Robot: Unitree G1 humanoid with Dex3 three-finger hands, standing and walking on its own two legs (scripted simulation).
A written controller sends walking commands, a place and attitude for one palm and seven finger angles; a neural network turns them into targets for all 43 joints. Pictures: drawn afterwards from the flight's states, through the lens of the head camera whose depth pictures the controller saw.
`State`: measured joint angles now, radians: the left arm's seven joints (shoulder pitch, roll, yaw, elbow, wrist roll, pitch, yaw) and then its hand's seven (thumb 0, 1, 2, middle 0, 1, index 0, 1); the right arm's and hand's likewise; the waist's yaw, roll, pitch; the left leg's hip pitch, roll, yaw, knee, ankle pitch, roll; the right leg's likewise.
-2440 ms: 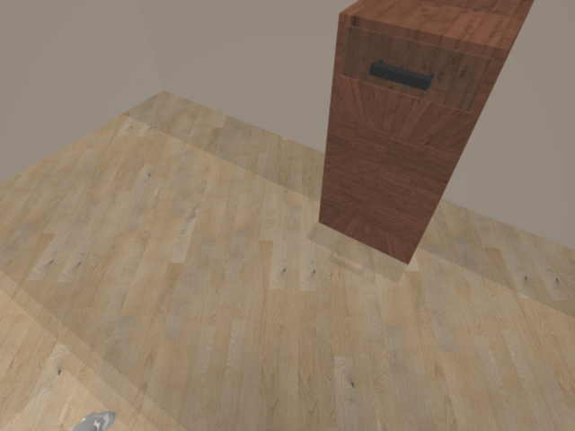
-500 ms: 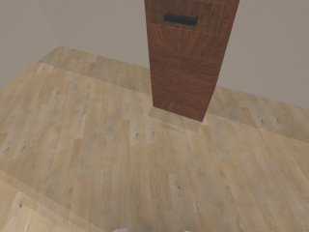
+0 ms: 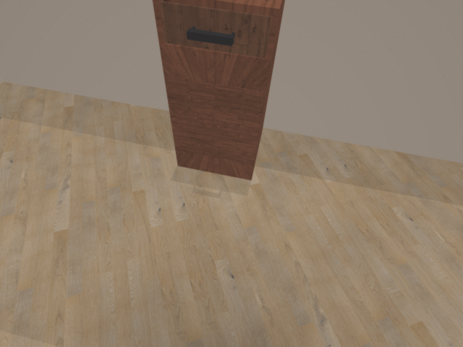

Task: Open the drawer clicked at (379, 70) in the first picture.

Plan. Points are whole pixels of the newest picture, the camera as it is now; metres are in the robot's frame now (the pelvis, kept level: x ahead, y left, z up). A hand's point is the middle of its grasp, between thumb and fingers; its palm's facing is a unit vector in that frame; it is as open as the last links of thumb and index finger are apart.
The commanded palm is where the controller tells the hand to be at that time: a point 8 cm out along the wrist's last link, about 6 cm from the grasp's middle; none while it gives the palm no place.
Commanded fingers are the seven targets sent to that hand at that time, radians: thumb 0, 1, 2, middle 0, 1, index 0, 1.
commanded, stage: turn to face it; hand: left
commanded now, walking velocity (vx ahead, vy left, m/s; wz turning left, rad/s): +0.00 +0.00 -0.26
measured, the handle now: (211, 34) +1.07 +0.15 +0.03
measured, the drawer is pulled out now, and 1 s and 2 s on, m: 0.00 0.00 0.00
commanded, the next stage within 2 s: take the last steps up to it in 0.06 s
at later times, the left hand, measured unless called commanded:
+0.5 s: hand out of the picture +0.05 +0.16 -0.16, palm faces -0.08 -0.98 -0.20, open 7.3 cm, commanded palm none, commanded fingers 0.00 0.90 0.90 -0.20 -0.30 -0.20 -0.30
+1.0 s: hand (127, 294) +0.24 +0.24 -0.16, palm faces -0.07 -0.98 -0.17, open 7.4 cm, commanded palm none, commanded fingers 0.00 0.90 0.90 -0.20 -0.30 -0.20 -0.30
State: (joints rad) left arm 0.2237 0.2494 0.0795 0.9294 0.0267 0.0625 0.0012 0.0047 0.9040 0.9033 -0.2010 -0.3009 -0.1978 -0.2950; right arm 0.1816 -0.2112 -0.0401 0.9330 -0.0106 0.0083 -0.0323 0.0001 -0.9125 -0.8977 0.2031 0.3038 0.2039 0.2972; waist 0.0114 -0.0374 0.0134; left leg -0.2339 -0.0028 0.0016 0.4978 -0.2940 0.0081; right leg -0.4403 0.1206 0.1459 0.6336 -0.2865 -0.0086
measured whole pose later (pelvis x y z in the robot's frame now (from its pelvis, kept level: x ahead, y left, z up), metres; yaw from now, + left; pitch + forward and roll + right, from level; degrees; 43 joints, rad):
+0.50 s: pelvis +0.02 -0.01 +0.01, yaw -6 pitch -1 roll +0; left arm 0.33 0.15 0.03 1.04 0.03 -0.03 0.01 0.00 0.92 0.90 -0.20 -0.30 -0.20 -0.30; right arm 0.34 -0.20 -0.06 1.07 -0.03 0.03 0.02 0.00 -0.91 -0.90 0.20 0.30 0.20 0.30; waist -0.02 0.03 0.00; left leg -0.49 0.09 0.08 0.96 -0.29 -0.03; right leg -0.12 -0.01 -0.06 0.40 -0.27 -0.02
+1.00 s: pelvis +0.18 +0.06 +0.01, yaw -8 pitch -1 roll +0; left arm 0.24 0.17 0.07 1.06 0.04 -0.01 -0.01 0.00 0.91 0.90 -0.19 -0.30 -0.19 -0.29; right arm 0.35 -0.12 -0.03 1.10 -0.02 -0.07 -0.02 0.00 -0.93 -0.90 0.20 0.30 0.21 0.30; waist 0.00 -0.03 0.00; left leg -0.11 -0.02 0.20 0.35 -0.23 0.07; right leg -0.56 -0.11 -0.09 1.05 -0.22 0.02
